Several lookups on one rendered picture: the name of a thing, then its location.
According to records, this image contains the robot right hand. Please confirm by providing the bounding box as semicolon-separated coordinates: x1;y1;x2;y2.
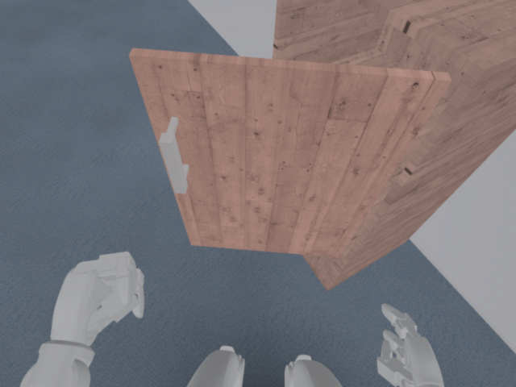
377;304;444;387

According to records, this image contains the handle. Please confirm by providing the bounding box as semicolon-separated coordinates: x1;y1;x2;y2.
159;117;189;194

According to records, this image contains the left robot forearm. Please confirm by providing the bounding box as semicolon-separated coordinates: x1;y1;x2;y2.
20;340;95;387

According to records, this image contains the robot left hand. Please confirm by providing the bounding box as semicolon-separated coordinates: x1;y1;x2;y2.
50;252;144;346

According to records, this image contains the cupboard door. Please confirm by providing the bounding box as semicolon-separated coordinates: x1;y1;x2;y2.
129;48;452;258

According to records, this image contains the left robot thigh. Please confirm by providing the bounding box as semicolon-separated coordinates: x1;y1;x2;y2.
187;350;245;387

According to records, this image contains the robot right shin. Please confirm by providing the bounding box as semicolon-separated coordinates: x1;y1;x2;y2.
294;355;311;363

